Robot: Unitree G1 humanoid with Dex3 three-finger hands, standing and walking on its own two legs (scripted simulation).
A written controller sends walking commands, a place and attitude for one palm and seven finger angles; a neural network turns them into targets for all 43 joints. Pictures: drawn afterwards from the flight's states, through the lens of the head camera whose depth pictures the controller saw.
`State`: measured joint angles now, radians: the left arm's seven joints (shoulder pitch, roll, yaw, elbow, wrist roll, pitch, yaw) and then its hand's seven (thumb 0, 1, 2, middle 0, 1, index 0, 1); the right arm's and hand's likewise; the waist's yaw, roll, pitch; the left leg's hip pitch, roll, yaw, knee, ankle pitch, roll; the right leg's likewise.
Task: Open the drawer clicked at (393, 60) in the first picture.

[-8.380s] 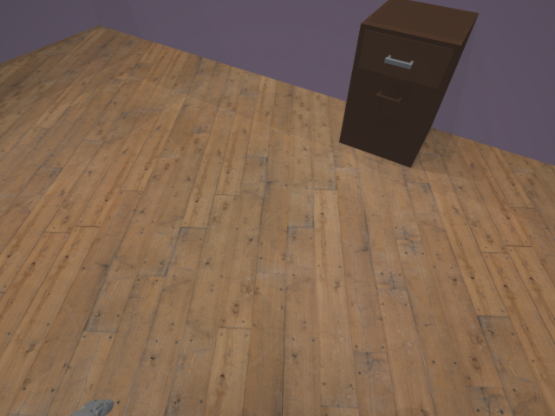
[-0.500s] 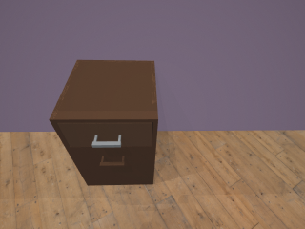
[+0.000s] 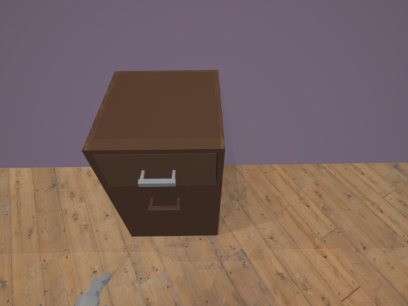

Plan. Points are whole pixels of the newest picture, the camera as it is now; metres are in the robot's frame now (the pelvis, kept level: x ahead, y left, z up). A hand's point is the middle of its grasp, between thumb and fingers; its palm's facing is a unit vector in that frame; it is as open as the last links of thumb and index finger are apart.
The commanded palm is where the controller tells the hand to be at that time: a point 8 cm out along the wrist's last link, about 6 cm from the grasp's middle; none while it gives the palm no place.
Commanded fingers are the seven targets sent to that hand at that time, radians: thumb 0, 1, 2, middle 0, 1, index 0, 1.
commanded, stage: raise the hand with hooked fingers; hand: left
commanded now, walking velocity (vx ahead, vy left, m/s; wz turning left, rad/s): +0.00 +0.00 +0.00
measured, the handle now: (157, 177) +0.52 +0.19 -0.20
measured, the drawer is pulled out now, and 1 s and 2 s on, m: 0.00 0.00 0.00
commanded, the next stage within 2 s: move the hooked fingers above the handle in 1.76 s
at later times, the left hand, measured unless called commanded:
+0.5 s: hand (101, 271) +0.19 +0.22 -0.03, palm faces +0.06 -0.07 -1.00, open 9.9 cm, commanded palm +0.18 +0.22 +0.03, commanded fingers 0.00 0.13 0.57 -0.25 -0.80 -0.25 -0.80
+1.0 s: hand (105, 218) +0.27 +0.22 +0.03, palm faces +0.06 -0.10 -0.99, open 12.8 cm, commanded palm +0.25 +0.22 +0.09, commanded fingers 0.00 -0.45 0.32 -0.30 -1.17 -0.30 -1.17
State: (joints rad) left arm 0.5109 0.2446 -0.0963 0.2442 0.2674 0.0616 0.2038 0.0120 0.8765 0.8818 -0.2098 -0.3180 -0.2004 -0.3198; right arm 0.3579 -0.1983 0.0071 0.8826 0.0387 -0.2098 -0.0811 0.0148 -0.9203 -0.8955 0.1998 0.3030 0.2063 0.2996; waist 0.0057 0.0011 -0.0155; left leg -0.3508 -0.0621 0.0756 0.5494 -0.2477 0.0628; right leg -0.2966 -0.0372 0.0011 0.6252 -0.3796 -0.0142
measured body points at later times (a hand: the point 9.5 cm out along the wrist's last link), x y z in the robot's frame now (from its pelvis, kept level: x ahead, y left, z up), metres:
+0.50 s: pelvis -0.02 -0.05 -0.04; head +0.01 -0.06 +0.41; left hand +0.18 +0.22 +0.02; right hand +0.25 -0.24 -0.11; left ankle +0.02 +0.08 -0.73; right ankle -0.03 -0.12 -0.73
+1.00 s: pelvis +0.01 -0.03 -0.01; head +0.03 -0.05 +0.44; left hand +0.26 +0.22 +0.08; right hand +0.18 -0.28 -0.12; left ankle +0.02 +0.08 -0.73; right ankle -0.03 -0.12 -0.73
